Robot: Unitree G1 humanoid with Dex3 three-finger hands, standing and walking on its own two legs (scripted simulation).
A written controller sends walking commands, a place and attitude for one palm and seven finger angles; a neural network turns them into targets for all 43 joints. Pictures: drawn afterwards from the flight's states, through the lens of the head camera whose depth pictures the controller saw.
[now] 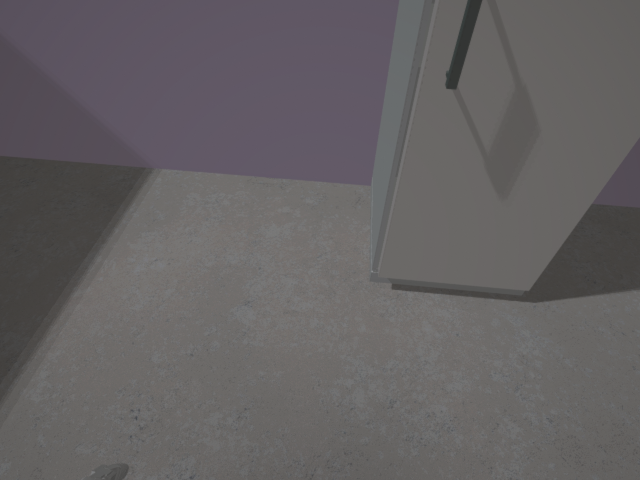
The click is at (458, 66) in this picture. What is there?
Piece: fridge door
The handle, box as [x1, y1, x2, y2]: [445, 0, 481, 89]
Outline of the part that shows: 481,0 467,1 450,68 446,72 446,88 456,88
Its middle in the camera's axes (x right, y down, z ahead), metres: +0.29 -0.43 +0.78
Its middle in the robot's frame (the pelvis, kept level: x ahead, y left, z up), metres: +0.90 -0.24 +0.21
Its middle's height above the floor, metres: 0.98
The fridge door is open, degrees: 0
